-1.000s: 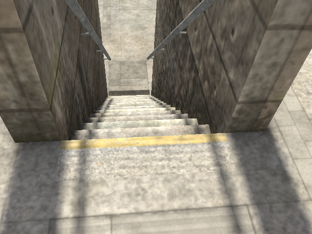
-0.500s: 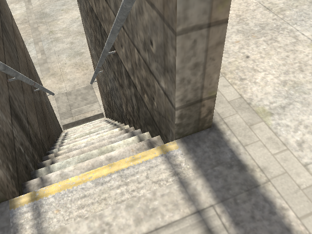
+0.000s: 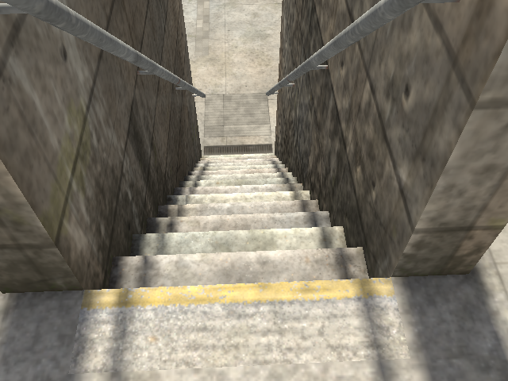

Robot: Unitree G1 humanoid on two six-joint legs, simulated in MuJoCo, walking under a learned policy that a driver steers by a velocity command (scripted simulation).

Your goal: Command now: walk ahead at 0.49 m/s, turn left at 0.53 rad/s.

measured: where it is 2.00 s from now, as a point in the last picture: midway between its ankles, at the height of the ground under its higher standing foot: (251, 251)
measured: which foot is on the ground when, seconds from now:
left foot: down 0.00-0.48, up 0.50-0.96, down 0.98-1.00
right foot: up 0.00-0.46, down 0.48-0.98, up 1.00-1.00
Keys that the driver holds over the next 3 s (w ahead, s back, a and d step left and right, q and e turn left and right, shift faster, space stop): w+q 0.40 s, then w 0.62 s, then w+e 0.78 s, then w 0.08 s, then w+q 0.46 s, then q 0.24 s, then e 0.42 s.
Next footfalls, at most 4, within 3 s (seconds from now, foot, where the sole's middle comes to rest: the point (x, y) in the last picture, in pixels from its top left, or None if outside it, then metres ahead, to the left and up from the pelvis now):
0.48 right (302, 358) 0.49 -0.08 -0.75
0.98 left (215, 331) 0.56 0.14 -0.75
1.64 right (297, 282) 0.81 -0.10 -0.96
2.22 left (212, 249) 1.05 0.21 -1.18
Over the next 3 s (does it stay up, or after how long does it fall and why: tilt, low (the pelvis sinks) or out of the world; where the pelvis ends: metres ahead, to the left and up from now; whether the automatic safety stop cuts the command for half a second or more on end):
stays up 1.43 0.23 -0.81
